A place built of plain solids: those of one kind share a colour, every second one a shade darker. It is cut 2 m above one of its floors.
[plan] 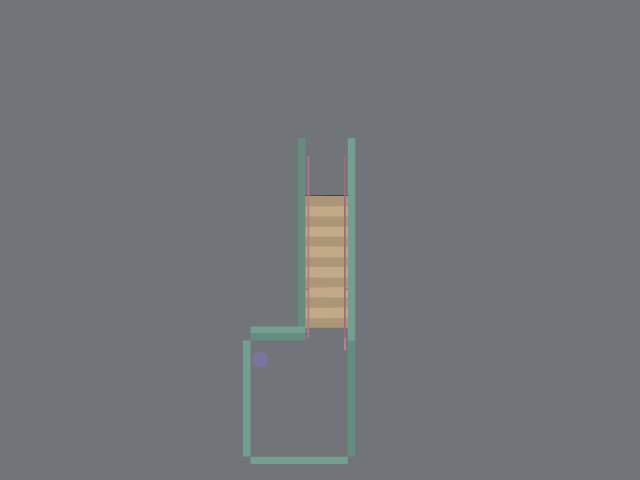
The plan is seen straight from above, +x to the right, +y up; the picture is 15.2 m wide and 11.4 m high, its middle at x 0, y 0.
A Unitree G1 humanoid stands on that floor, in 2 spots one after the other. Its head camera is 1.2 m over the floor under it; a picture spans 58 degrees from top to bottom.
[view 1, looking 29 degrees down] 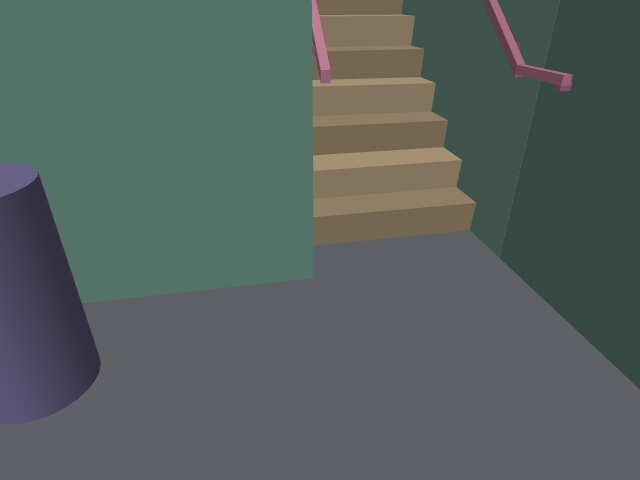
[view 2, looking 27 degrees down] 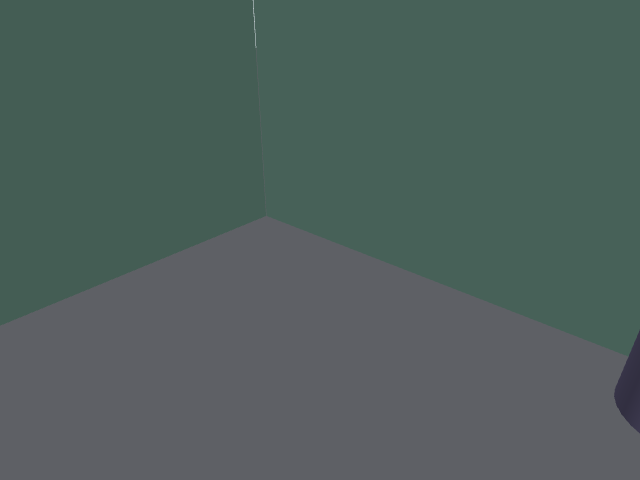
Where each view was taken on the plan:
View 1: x -0.65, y -4.14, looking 79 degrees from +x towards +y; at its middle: tread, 2.41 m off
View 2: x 0.16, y -3.08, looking -139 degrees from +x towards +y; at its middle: ground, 2.64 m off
